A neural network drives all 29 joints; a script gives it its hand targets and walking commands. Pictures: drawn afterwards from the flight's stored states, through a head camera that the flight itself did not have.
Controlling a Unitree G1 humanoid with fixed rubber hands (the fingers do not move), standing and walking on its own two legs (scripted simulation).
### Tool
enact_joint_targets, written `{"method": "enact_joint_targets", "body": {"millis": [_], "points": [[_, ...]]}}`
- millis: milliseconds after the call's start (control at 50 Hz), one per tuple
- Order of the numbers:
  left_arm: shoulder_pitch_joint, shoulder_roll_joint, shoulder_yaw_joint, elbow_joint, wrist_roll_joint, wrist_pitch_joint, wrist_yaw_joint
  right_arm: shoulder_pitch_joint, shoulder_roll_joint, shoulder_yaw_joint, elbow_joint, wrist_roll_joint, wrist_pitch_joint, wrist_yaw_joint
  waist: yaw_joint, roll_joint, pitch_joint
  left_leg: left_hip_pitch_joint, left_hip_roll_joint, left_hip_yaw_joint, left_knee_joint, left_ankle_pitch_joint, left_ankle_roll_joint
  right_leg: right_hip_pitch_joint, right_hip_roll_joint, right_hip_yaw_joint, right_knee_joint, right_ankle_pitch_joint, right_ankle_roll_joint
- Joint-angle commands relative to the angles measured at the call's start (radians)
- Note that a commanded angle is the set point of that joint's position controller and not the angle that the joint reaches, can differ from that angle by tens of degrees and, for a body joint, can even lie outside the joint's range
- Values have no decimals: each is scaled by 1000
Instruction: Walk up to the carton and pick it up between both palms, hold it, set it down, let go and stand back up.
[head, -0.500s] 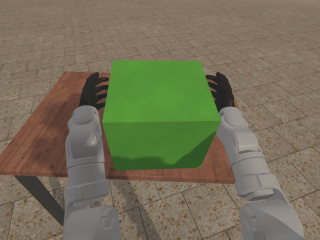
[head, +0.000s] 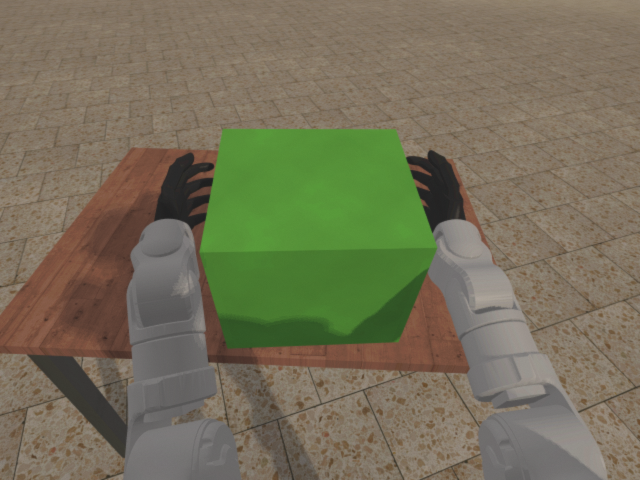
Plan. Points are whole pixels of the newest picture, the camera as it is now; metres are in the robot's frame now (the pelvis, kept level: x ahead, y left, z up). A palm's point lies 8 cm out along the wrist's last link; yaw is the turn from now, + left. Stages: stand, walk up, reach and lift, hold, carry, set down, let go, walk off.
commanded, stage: hold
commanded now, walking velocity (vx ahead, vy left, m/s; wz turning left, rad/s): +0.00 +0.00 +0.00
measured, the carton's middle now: (312, 237) +0.38 +0.00 +0.13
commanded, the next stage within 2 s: none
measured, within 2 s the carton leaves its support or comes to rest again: neither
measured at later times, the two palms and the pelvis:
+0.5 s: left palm (182, 216) +0.36 +0.15 +0.19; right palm (447, 214) +0.36 -0.16 +0.18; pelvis +0.00 +0.00 +0.00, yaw +0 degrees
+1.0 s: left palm (179, 221) +0.36 +0.16 +0.19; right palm (444, 219) +0.35 -0.16 +0.17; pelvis +0.00 +0.00 +0.00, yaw +0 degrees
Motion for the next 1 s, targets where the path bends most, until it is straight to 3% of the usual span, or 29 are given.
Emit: {"method": "enact_joint_targets", "body": {"millis": [0, 100, 140, 200, 240, 300, 340, 360, 500, 600, 680, 800, 900, 980], "points": [[-555, -442, -501, -27, -135, -42, -120, -644, 488, 323, -252, 45, -55, 118, -19, 62, -271, -92, -76, 88, -54, 231, -28, 144, 78, -41, 3, 46, -2], [-543, -453, -518, -44, -135, -41, -108, -634, 476, 317, -237, 49, -64, 131, -21, 87, -300, -55, -67, 79, -33, 294, -42, 139, 87, -49, 8, 54, -13], [-545, -456, -525, -35, -145, -37, -103, -670, 476, 324, -268, 54, -72, 130, -13, 84, -335, -54, -70, 81, -28, 271, -37, 146, 85, -46, 8, 45, -10], [-549, -435, -486, -6, -122, -38, -109, -634, 483, 295, -210, 28, -63, 134, -18, 59, -280, -91, -71, 88, -59, 199, -20, 144, 78, -45, 5, 18, -2], [-535, -433, -480, -23, -117, -38, -114, -625, 494, 305, -215, 34, -66, 131, -14, 50, -293, -90, -75, 89, -54, 227, -18, 170, 76, -42, 10, 64, 2], [-540, -426, -474, -24, -121, -43, -119, -655, 503, 343, -242, 52, -67, 120, -1, 36, -322, -84, -84, 90, -34, 282, -17, 213, 76, -37, 18, 135, 8], [-535, -430, -463, 11, -113, -42, -123, -684, 509, 344, -260, 49, -71, 115, 8, 32, -304, -101, -88, 90, -37, 251, -9, 200, 72, -37, 13, 121, 10], [-574, -409, -409, 13, -99, -50, -127, -726, 534, 372, -258, 48, -71, 118, 57, 0, -305, -122, -91, 99, -55, 200, 18, 211, 61, -32, 14, 109, 14], [-552, -417, -446, -9, -110, -56, -132, -658, 531, 355, -242, 45, -77, 108, 12, 19, -326, -84, -89, 100, -39, 244, 2, 218, 66, -31, 19, 163, 16], [-536, -411, -457, -14, -106, -46, -147, -604, 501, 307, -213, 28, -66, 107, -25, 39, -266, -98, -85, 99, -55, 219, -15, 205, 65, -44, 11, 118, 18], [-535, -425, -496, -46, -120, -50, -144, -604, 491, 301, -246, 33, -75, 112, -39, 72, -281, -76, -81, 89, -39, 279, -37, 202, 71, -56, 17, 123, 13], [-509, -436, -534, -81, -133, -62, -118, -614, 475, 342, -287, 50, -89, 122, -19, 84, -316, -31, -70, 74, -13, 376, -49, 173, 87, -65, 24, 125, 1], [-489, -426, -502, -67, -114, -52, -113, -614, 468, 354, -270, 49, -88, 131, 10, 58, -284, -60, -65, 82, -35, 334, -29, 176, 84, -55, 18, 91, -5], [-501, -424, -489, -61, -111, -46, -116, -630, 482, 354, -272, 48, -89, 129, 15, 45, -287, -73, -69, 91, -42, 297, -16, 186, 78, -46, 16, 94, -4]]}}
